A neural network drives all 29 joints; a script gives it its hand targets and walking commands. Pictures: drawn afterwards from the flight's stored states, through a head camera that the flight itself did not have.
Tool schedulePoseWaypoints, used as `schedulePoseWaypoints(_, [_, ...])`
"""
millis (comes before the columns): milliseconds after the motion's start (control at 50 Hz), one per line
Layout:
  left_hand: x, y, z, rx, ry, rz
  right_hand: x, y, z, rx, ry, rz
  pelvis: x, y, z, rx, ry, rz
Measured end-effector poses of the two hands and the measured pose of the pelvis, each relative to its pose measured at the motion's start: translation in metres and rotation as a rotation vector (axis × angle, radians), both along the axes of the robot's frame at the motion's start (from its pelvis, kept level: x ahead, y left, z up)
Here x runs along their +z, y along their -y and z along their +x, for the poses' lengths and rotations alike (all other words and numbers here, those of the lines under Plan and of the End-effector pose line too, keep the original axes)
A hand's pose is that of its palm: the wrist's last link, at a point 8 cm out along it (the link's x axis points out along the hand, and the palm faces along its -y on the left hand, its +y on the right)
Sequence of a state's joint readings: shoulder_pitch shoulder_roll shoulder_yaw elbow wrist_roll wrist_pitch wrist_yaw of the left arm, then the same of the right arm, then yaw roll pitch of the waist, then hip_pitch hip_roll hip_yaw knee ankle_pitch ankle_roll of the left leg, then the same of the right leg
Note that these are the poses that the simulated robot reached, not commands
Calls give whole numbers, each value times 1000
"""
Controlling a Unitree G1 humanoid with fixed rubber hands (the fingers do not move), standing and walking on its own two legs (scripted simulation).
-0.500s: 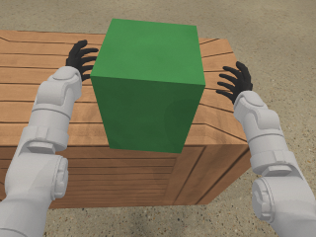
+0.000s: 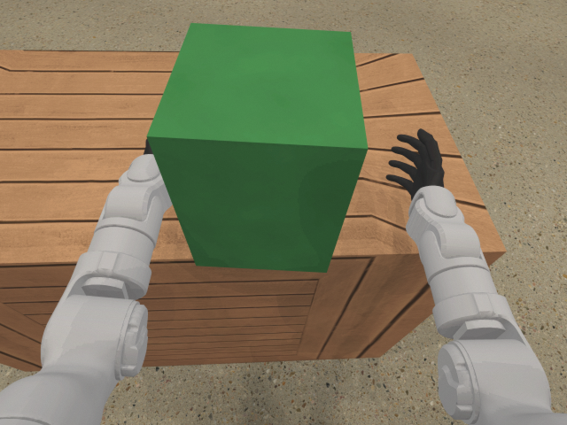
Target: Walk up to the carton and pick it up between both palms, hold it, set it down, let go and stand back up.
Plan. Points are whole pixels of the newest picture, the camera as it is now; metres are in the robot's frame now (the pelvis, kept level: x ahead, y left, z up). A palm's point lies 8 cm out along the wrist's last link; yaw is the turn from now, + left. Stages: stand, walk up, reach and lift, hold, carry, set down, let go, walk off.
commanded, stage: reach and lift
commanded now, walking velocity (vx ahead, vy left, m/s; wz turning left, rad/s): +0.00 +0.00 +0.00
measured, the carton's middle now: (265, 160) +0.44 +0.02 +0.12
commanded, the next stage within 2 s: none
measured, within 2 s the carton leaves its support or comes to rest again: leaves its support in 1.80 s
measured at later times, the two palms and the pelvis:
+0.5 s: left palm (161, 156) +0.45 +0.16 +0.12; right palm (392, 173) +0.42 -0.16 +0.11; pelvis +0.00 +0.00 +0.00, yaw +1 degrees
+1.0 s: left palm (170, 154) +0.45 +0.15 +0.12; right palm (380, 173) +0.42 -0.14 +0.11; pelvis +0.00 +0.01 +0.00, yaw +1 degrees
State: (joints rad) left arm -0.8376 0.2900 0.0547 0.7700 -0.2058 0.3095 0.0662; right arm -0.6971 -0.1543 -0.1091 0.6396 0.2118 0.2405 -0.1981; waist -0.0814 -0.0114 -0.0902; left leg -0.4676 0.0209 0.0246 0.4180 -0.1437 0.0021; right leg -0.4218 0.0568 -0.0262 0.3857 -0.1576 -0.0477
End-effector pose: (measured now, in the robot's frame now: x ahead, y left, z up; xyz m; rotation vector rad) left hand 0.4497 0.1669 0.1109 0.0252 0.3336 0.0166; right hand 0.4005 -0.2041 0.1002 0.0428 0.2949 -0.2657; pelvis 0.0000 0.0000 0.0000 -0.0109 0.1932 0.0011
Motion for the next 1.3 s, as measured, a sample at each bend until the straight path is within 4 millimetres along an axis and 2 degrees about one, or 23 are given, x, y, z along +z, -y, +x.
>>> schedulePoseWaypoints(140, [3, 1, 0, 6, 7, 2, 2, -10, 3, 13, 7, 5, 0, 0, 2, -2, 4, -1])
schedulePoseWaypoints(400, [9, 2, -4, 22, 28, 0, 11, -41, 13, 27, 35, 27, 0, -1, 1, 18, 10, -10])
schedulePoseWaypoints(540, [10, 5, -3, 27, 32, 4, 14, -49, 16, 7, 35, 22, 0, -1, -1, 25, -2, -12])
schedulePoseWaypoints(920, [12, 15, 0, 15, 21, 21, 10, -62, 19, 5, 19, 25, 1, -10, 1, 22, 5, -20])
schedulePoseWaypoints(1300, [11, 21, 0, 18, 35, 2, 12, -57, 23, 11, 53, 3, 2, -10, 9, 16, 6, -19])
